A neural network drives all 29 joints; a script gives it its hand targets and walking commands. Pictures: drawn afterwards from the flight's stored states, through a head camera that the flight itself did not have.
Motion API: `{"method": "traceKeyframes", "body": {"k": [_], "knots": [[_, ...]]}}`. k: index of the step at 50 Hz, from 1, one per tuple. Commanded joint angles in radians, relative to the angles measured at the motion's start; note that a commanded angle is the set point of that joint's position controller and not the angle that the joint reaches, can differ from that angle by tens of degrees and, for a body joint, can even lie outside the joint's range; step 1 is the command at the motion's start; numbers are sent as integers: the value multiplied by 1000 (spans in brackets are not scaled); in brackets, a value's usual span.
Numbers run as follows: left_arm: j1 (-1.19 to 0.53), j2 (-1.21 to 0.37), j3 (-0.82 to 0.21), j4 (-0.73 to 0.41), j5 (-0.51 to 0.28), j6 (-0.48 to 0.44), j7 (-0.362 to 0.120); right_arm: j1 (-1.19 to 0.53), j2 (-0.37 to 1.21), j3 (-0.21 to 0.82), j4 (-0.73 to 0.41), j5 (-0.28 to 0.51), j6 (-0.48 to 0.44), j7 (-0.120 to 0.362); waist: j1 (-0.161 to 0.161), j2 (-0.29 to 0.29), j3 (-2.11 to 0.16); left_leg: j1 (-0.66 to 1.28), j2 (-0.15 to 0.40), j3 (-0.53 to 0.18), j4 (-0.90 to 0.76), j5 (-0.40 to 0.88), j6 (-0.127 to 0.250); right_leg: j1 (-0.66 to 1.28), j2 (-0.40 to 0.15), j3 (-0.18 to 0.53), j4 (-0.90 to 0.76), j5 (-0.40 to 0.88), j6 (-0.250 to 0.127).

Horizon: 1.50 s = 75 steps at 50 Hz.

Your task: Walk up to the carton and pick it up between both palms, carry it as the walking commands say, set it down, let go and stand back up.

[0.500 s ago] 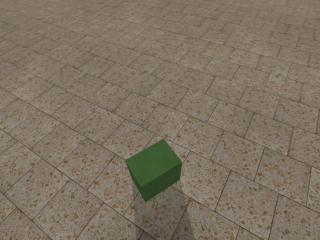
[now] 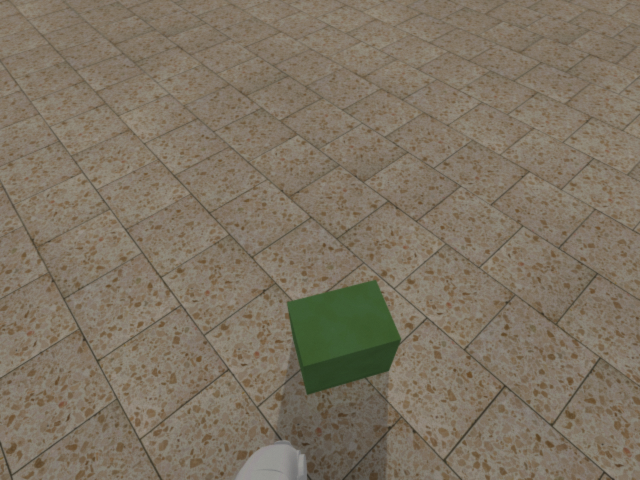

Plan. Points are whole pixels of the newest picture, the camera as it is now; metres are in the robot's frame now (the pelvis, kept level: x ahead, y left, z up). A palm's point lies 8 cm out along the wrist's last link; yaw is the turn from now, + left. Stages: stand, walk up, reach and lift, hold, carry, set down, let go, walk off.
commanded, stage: walk up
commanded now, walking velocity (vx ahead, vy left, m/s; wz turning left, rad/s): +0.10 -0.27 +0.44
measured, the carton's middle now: (340, 338) +0.54 -0.03 -0.62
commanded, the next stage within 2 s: none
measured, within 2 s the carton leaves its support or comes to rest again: neither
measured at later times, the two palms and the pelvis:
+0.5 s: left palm (214, 463) +0.15 +0.17 -0.11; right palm (587, 467) +0.15 -0.33 -0.13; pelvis +0.10 -0.07 +0.01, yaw +6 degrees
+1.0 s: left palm out of the picture +0.13 +0.19 -0.13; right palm (527, 412) +0.21 -0.25 -0.10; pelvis +0.13 -0.03 +0.03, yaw +9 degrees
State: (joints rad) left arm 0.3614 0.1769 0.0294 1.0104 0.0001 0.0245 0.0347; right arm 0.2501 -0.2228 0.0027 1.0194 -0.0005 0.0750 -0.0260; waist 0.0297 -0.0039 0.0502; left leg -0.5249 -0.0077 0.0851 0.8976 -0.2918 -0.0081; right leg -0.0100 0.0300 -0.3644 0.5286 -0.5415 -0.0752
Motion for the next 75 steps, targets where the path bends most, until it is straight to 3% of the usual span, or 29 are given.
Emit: {"method": "traceKeyframes", "body": {"k": [1, 2, 3, 4, 7, 15, 16, 17, 18, 20, 26, 30, 33, 34, 35, 36, 38, 41, 48, 55, 59, 60, 61, 62, 64, 68, 72, 74, 75], "knots": [[8, 167, 33, -84, 28, -5, 4, 234, -154, -122, -31, -20, -47, -34, -139, 1, -116, 421, 32, -29, -351, 60, 95, -173, -216, 134, 391, 1015, 105], [14, 119, 33, -110, 22, -14, -10, 326, -241, -137, -10, -37, -50, -50, -165, 258, -162, 587, 291, -418, -465, 411, 181, -414, -43, 154, 670, 329, 143], [-7, 99, 38, -136, 24, -9, -20, 345, -293, -140, -9, -41, -43, -59, -131, 261, -163, 602, 463, -757, -528, 531, 267, -565, 7, 300, 830, -38, 132], [-53, 102, 43, -146, 25, -3, -26, 347, -264, -134, -5, -34, -45, -63, -116, 154, -122, 551, 486, -805, -579, 446, 302, -614, -53, 431, 876, -25, 123], [-139, 71, 32, -174, 38, 4, -37, 169, -169, -105, -18, -35, -68, -68, -66, 65, -7, 336, 397, -606, -575, 400, 290, -609, -100, 436, 826, 54, 101], [-70, 65, -3, -143, 21, -1, -37, 52, -208, -136, -62, -36, -71, -43, 15, 154, -48, 129, 250, -354, -461, 263, 156, -216, -68, 319, -1, 265, 114], [-4, 89, 4, -119, 23, -8, -33, 54, -185, -133, -60, -40, -70, -37, 47, 85, -95, 46, 200, -315, -348, 191, 126, -60, -79, 331, -90, 336, 101], [37, 187, 32, -112, 34, -14, -26, 84, -109, -106, -80, -40, -71, -31, 70, -231, -140, -88, 37, -166, -92, -103, 67, 28, -281, 543, -237, 342, 50], [13, 248, 43, -116, 46, -8, -24, 57, -58, -82, -96, -37, -59, -34, 66, -361, -121, -148, -15, -15, 147, -312, 14, -35, -454, 643, -290, 283, 10], [-51, 201, 26, -133, 40, -10, -23, -19, -101, -95, -110, -34, -47, -18, 14, -181, -72, -97, 26, -78, 282, -254, 12, -139, -407, 543, -274, 312, -17], [-52, 159, 7, -113, 34, -13, 13, -77, -101, -91, -135, -26, -46, 16, 4, -174, -22, -53, 31, -52, 209, -236, -22, -151, -366, 418, -154, 720, -61], [-67, 206, 38, -119, 40, -16, 18, -84, -89, -61, -145, -22, -42, 24, 4, -206, -43, 27, 43, -77, 7, -248, -14, -127, -412, 453, -122, 738, -75], [-110, 201, 46, -101, 30, -13, 7, 31, -72, -46, -112, -10, -71, 23, -53, -187, -126, 230, 23, -47, -358, -34, 13, -137, -343, 376, 29, 724, -33], [-90, 165, 38, -90, 23, -11, 1, 72, -98, -49, -98, -9, -87, 19, -71, -114, -163, 349, 72, -74, -499, 228, 23, -176, -275, 308, 136, 588, 7], [-33, 80, 9, -94, 29, -17, -5, 94, -179, -60, -88, -19, -95, 11, -58, 126, -200, 455, 266, -307, -517, 589, 53, -309, -162, 245, 274, 319, 65], [-31, 46, -2, -85, 24, -1, -4, 100, -215, -69, -93, -21, -100, 6, -46, 194, -165, 498, 410, -492, -548, 798, 110, -441, -64, 302, 325, -34, 87], [-77, 91, 16, -90, 17, 23, -7, 96, -205, -77, -76, -16, -94, -4, -67, 150, -101, 449, 417, -499, -569, 669, 189, -472, -74, 365, 425, -66, 100], [-115, 100, 18, -82, 21, 34, -15, 54, -152, -61, -76, -15, -103, -17, -59, 112, -74, 439, 338, -423, -579, 562, 146, -495, -87, 385, 453, 44, 95], [-133, 94, 20, -74, 14, 30, -9, 138, -145, -64, -44, -13, -109, -23, -80, 89, -162, 596, 339, -418, -516, 860, 114, -518, -80, 392, 374, 97, 107], [-162, 94, 9, -82, 15, 28, 0, 70, -155, -73, -68, -24, -96, -21, -77, 103, -120, 492, 324, -408, -526, 665, 180, -461, -76, 360, 241, 79, 105], [-77, 80, -7, -48, 8, -1, 10, -15, -142, -77, -88, -28, -85, -9, -6, 117, -123, 330, 225, -278, -427, 573, 139, -171, -61, 282, -148, 318, 94], [-59, 113, 7, -43, 12, -12, 16, -6, -96, -68, -93, -30, -92, -5, 12, 53, -159, 229, 171, -233, -367, 475, 107, -34, -135, 325, -175, 465, 80], [-23, 187, 32, -34, 23, -19, 22, -3, -55, -58, -108, -27, -95, -1, 25, -153, -199, 113, 54, -113, -199, 275, 51, 81, -308, 474, -162, 697, 29], [-27, 216, 32, -40, 31, -16, 25, -43, -42, -51, -124, -22, -88, -1, 32, -261, -158, -16, -5, -35, -75, -202, 21, 100, -446, 560, -166, 875, -57], [-47, 230, 35, -54, 49, -20, 26, -91, -96, -80, -126, -31, -51, 7, 26, -101, -64, -110, 28, -110, 138, -283, -12, 1, -527, 587, -180, 882, -114], [-160, 155, 20, -71, 30, -8, 22, -52, -70, -57, -107, -22, -49, 27, -26, -212, -13, 56, 31, -94, 8, -208, -4, -151, -351, 359, -164, 725, -45], [-146, 179, 38, -46, 35, -1, 10, -18, -52, -30, -95, -19, -58, 29, -42, -235, -36, 204, 29, -59, -290, -83, 9, -156, -322, 338, -87, 663, -43], [-115, 144, 36, -45, 28, 4, 2, 45, -86, -32, -61, -13, -85, 21, -68, -112, -96, 351, 78, -104, -530, 259, 35, -171, -222, 263, 82, 437, 13], [-60, 76, 12, -46, 28, 4, -4, 51, -173, -48, -67, -26, -95, 12, -49, 137, -119, 397, 271, -368, -579, 490, 72, -269, -109, 220, 206, 153, 69]]}}
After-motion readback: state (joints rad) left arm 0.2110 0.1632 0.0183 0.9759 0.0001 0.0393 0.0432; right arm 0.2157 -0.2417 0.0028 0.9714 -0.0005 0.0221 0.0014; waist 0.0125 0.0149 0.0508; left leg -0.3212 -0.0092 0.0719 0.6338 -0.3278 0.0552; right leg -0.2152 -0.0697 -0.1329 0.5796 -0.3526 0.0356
